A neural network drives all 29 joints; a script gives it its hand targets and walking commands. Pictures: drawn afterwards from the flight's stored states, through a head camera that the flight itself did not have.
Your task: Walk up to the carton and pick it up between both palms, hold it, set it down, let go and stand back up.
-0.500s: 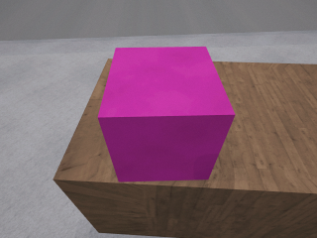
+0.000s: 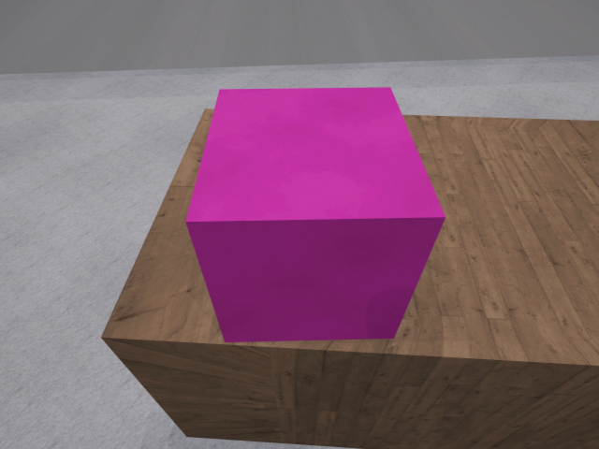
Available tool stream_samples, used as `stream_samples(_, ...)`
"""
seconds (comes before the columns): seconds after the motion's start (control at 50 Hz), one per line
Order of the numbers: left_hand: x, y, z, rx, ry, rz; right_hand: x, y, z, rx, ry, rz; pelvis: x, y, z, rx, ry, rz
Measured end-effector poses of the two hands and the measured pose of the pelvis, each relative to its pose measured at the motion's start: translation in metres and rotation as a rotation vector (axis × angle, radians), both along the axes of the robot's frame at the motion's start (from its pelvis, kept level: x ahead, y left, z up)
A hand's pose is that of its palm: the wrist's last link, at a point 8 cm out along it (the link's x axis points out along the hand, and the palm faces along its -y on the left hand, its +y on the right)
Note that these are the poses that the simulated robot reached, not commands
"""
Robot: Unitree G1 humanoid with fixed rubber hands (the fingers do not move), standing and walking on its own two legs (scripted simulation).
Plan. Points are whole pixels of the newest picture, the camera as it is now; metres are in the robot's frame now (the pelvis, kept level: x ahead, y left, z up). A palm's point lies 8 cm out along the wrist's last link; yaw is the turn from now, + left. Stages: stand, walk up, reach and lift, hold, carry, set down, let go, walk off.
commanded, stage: stand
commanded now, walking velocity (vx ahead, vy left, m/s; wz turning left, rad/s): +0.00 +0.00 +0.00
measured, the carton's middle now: (307, 215) +0.49 -0.01 +0.04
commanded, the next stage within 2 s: none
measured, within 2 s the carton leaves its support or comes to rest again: neither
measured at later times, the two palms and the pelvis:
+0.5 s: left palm out of the picture +0.02 +0.25 -0.13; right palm out of the picture +0.02 -0.25 -0.13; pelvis +0.00 +0.00 +0.00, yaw +0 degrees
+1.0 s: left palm out of the picture +0.03 +0.24 -0.13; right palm out of the picture +0.02 -0.25 -0.13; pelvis +0.01 +0.00 +0.00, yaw +0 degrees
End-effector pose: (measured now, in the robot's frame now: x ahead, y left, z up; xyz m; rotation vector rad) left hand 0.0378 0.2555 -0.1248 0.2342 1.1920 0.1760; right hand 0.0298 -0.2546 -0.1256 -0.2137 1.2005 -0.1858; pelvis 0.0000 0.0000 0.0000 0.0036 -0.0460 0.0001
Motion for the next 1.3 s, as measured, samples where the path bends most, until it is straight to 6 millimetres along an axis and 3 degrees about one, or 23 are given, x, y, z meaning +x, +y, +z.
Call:
stream_samples(0.32,-0.013,-0.003,-0.004,-0.007,0.048,0.014,-0.012,0.002,-0.003,0.006,0.045,-0.014,0.001,0.0,0.001,0.0,0.006,0.0)
stream_samples(1.3,-0.014,-0.013,-0.009,-0.023,0.1,0.03,-0.016,0.011,-0.009,0.023,0.105,-0.037,0.01,-0.001,0.002,-0.001,0.011,-0.003)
